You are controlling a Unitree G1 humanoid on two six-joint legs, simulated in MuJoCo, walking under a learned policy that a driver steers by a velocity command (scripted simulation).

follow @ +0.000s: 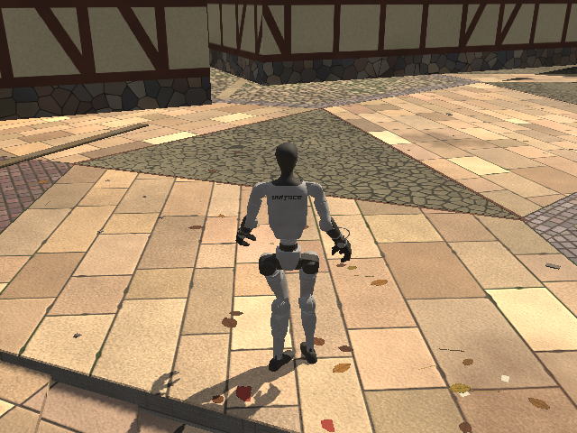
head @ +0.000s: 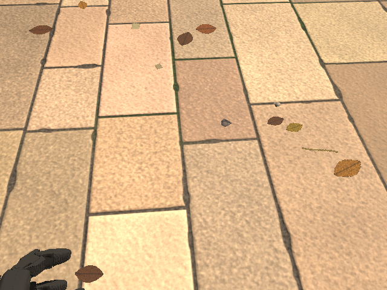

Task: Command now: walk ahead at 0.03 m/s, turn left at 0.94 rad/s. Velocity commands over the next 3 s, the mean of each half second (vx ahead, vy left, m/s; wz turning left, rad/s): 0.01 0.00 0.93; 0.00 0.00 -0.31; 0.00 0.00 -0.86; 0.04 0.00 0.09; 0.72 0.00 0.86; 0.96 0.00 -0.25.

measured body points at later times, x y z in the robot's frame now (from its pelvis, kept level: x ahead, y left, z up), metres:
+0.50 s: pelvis +0.02 +0.02 -0.01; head +0.06 +0.08 +0.44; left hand +0.00 +0.35 -0.13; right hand +0.31 -0.14 -0.07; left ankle -0.01 +0.13 -0.74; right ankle +0.07 -0.13 -0.71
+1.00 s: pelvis +0.05 +0.01 -0.01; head +0.09 +0.00 +0.44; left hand +0.11 +0.33 -0.10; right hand +0.28 -0.21 -0.12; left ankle -0.01 +0.13 -0.74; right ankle +0.07 -0.09 -0.74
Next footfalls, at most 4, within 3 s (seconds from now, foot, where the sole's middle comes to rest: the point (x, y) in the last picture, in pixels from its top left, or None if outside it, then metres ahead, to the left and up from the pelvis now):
0.44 left None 0.03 0.15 -0.77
0.98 right None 0.11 -0.08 -0.77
1.48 left None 0.21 0.12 -0.77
1.82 right None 0.09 -0.11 -0.77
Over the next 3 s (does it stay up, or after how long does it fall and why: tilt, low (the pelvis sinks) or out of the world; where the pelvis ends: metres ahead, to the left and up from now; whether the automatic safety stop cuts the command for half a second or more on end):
stays up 0.78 0.33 -0.01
